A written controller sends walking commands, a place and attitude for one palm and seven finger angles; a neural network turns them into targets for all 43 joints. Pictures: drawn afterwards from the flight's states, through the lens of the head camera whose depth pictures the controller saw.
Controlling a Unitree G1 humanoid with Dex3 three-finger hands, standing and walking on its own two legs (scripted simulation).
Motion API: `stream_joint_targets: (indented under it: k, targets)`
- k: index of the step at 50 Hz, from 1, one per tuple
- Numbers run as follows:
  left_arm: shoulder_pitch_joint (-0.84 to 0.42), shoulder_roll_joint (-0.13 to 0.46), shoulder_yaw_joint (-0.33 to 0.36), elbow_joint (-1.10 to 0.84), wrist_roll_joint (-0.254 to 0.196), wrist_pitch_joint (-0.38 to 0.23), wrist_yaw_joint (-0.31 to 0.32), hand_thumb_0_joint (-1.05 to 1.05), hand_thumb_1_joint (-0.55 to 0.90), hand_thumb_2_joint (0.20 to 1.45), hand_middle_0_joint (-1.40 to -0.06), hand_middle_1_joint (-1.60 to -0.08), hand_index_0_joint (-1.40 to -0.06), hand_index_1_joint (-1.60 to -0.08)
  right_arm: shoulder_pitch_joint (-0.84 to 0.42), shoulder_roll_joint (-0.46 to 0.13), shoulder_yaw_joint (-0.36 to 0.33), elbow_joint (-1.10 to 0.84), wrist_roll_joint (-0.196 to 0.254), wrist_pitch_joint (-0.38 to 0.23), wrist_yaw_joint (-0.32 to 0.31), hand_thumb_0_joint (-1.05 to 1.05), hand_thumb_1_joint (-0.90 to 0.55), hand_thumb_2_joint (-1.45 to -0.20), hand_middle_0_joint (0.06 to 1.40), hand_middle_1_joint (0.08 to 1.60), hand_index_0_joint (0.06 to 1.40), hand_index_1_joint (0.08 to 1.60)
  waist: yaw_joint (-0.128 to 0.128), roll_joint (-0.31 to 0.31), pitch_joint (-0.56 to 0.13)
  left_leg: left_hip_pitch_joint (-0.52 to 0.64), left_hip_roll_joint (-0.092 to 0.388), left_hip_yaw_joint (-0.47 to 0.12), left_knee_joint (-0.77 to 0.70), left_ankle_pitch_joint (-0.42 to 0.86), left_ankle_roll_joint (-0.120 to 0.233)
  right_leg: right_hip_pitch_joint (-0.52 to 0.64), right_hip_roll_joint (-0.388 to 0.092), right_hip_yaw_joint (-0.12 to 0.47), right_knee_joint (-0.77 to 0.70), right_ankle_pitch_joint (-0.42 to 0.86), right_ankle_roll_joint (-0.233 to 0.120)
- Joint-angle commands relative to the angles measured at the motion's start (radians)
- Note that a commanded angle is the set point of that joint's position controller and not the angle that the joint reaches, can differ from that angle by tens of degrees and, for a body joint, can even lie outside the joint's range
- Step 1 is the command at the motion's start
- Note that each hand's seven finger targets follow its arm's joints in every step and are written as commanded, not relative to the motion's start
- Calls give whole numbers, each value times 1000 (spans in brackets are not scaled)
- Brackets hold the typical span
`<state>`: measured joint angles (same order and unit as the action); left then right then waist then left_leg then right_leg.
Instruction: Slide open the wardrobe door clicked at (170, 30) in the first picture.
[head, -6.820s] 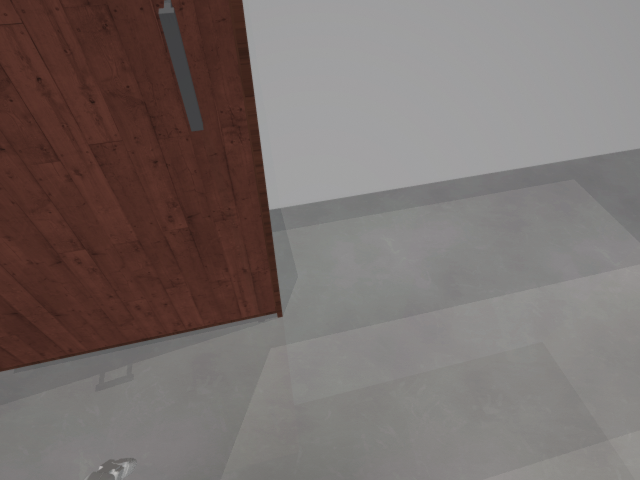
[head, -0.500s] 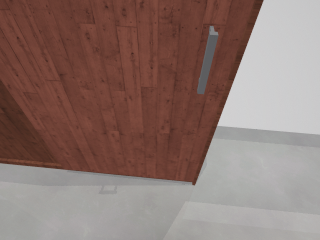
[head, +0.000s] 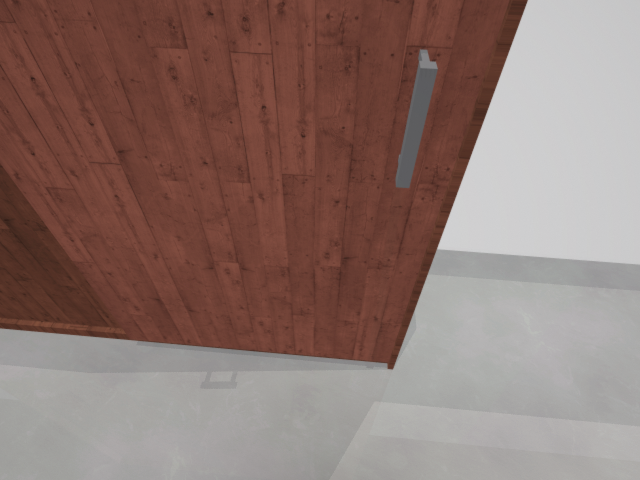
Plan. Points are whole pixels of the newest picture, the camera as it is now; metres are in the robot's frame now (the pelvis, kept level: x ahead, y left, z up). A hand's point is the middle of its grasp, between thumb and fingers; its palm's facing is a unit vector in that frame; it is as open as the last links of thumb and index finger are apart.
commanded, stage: shuffle to correct the standing spot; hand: right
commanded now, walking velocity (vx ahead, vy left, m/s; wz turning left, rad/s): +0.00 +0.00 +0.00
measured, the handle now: (412, 123) +0.57 -0.10 +0.16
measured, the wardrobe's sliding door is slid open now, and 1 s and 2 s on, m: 0.00 0.00 0.00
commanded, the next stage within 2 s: come to a stop and stand still in 0.52 s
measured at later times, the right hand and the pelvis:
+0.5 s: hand out of the picture +0.00 -0.14 -0.19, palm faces +0.12 +0.98 -0.14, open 7.4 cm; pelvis +0.05 +0.02 -0.01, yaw -2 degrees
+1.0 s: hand (415, 472) +0.18 -0.13 -0.18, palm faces +0.07 +0.97 -0.25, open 7.3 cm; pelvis +0.12 +0.06 -0.01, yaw -3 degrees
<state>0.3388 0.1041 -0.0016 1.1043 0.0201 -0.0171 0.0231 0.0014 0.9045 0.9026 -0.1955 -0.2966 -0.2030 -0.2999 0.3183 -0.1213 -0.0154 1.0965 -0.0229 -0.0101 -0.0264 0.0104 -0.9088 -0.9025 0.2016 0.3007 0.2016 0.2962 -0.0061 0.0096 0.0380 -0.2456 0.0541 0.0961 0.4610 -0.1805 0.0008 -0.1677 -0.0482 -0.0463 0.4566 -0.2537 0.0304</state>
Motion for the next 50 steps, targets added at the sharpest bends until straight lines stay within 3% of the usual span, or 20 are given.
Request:
stream_joint_targets:
  k: [1,4,11,15,18,20,22,24,26,28,29,31,35,37,39,41,42,43,45,50]
  targets:
    - [79,81,17,-16,-4,-7,8,0,900,900,-200,-300,-200,-300,69,-84,-17,-31,5,-11,-9,0,-900,-900,200,300,200,300,-4,-4,61,41,59,-92,-102,-46,23,-125,-44,48,-114,8,-36]
    - [80,83,18,-16,-5,-7,8,0,900,900,-200,-300,-200,-300,73,-83,-17,-30,4,-11,-9,0,-900,-900,200,300,200,300,-3,-11,54,41,60,-90,-104,-45,24,-112,-46,50,-115,12,-37]
    - [97,107,36,-21,9,7,5,0,900,900,-200,-300,-200,-300,90,-64,-30,-43,-9,1,6,0,-900,-900,200,300,200,300,-1,-71,141,-53,6,-51,-15,-297,31,-194,-95,118,-194,-372,-78]
    - [95,105,42,-34,8,-3,6,0,900,900,-200,-300,-200,-300,131,-56,-35,-42,-10,-10,15,0,-900,-900,200,300,200,300,-10,-61,141,-37,7,-69,7,-254,46,-202,-102,122,-155,-327,-94]
    - [94,79,38,-43,8,-7,5,0,900,900,-200,-300,-200,-300,168,-77,-44,-34,-7,-17,15,0,-900,-900,200,300,200,300,-21,33,138,-5,51,-143,-56,-303,68,-230,-54,57,-39,-255,-80]
    - [77,47,31,-57,7,-11,2,0,900,900,-200,-300,-200,-300,223,-107,-56,-14,-4,-22,10,0,-900,-900,200,300,200,300,-35,174,106,80,133,-261,-149,-324,119,-292,17,-47,163,-170,-59]
    - [26,43,27,-75,6,-16,-3,0,900,900,-200,-300,-200,-300,248,-119,-62,-4,-3,-29,3,0,-900,-900,200,300,200,300,-40,188,70,108,212,-341,-201,-250,181,-325,-2,-51,304,-201,-61]
    - [23,33,26,-73,2,-19,-9,0,900,900,-200,-300,-200,-300,215,-109,-58,-6,-7,-32,-2,0,-900,-900,200,300,200,300,-12,117,60,68,219,-292,-165,-171,200,-271,-19,-53,264,-214,-62]
    - [135,29,20,-22,1,-31,-10,0,900,900,-200,-300,-200,-300,137,-84,-46,-22,0,-27,0,0,-900,-900,200,300,200,300,54,34,31,-103,120,-140,0,-146,137,3,-24,-46,-2,-77,-65]
    - [319,170,56,40,21,-37,16,0,900,900,-200,-300,-200,-300,45,-18,-29,-79,-5,-27,15,0,-900,-900,200,300,200,300,117,-289,66,-422,-54,48,432,-346,37,198,-367,407,-218,112,-219]
    - [337,178,52,55,23,-37,26,0,900,900,-200,-300,-200,-300,-19,-51,-38,-100,-18,-21,16,0,-900,-900,200,300,200,300,122,-282,120,-517,-18,-25,605,-393,40,207,-424,433,-207,278,-274]
    - [254,138,39,31,21,-48,30,0,900,900,-200,-300,-200,-300,-36,-35,-43,-98,-14,-21,31,0,-900,-900,200,300,200,300,72,-111,143,-527,42,-83,696,-295,32,131,-392,293,-166,444,-266]
    - [127,137,33,-15,23,-48,36,0,900,900,-200,-300,-200,-300,-41,13,-30,-103,2,-6,34,0,-900,-900,200,300,200,300,26,-195,74,-282,24,-17,377,-202,14,61,-226,23,-92,727,-162]
    - [78,153,40,-26,13,-31,36,0,900,900,-200,-300,-200,-300,15,-6,-34,-74,8,-9,25,0,-900,-900,200,300,200,300,-6,-204,15,-93,-15,25,140,-50,4,46,-176,-10,-8,714,-122]
    - [90,141,49,-32,-3,-18,28,0,900,900,-200,-300,-200,-300,124,-103,-51,-37,2,-20,13,0,-900,-900,200,300,200,300,-44,-71,-36,147,20,-4,8,333,-3,-55,-118,-19,105,462,-64]
    - [156,86,63,-51,-22,-3,20,0,900,900,-200,-300,-200,-300,153,-233,-75,-41,-1,-16,-1,0,-900,-900,200,300,200,300,-34,177,-151,306,315,-226,97,1058,136,-210,40,-60,352,-231,-14]
    - [94,72,64,-62,-28,11,27,0,900,900,-200,-300,-200,-300,160,-236,-75,-48,2,-17,-6,0,-900,-900,200,300,200,300,-64,288,-172,269,371,-282,46,1140,201,-222,41,-20,510,-419,-12]
    - [49,72,63,-74,-24,21,28,0,900,900,-200,-300,-200,-300,129,-216,-68,-56,-1,-12,-13,0,-900,-900,200,300,200,300,-67,333,-146,219,369,-303,30,1079,227,-262,35,34,618,-433,-17]
    - [2,77,67,-74,-18,31,21,0,900,900,-200,-300,-200,-300,40,-195,-69,-91,-5,3,-24,0,-900,-900,200,300,200,300,-51,217,-107,156,340,-268,18,884,235,-303,26,51,716,-368,-14]
    - [-38,74,62,-98,-6,56,-8,0,900,900,-200,-300,-200,-300,-65,-218,-78,-154,-14,15,-29,0,-900,-900,200,300,200,300,-21,176,-99,-8,302,-220,-69,448,204,-216,36,16,533,-235,6]
